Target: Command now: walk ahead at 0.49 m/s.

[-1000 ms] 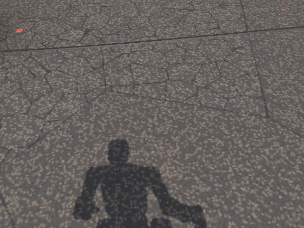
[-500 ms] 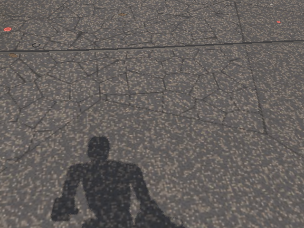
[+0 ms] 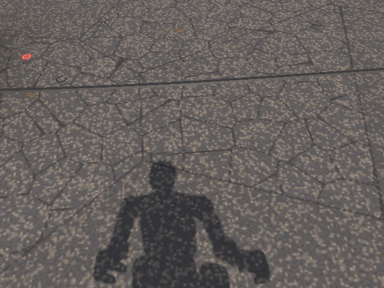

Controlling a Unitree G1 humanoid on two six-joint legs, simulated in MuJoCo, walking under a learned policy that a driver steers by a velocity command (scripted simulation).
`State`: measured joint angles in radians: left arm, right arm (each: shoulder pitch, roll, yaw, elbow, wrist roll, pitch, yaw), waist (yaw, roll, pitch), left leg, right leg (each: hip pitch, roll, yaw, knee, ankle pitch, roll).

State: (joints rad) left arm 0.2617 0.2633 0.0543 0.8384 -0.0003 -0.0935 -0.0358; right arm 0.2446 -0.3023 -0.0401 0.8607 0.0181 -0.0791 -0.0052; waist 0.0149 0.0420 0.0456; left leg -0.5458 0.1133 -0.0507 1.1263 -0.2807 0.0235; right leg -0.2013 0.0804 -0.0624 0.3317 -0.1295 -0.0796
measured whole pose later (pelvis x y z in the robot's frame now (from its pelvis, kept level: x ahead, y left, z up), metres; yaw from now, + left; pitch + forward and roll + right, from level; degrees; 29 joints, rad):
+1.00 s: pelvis +0.56 +0.02 +0.00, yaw +11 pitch +1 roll -1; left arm 0.16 0.26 0.05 0.84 0.01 -0.10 -0.02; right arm 0.32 -0.31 -0.07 0.84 0.03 -0.04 -0.02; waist -0.01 0.05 0.03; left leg -0.47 0.05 -0.05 1.15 -0.36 0.03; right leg -0.28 0.00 -0.08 0.42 -0.16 -0.02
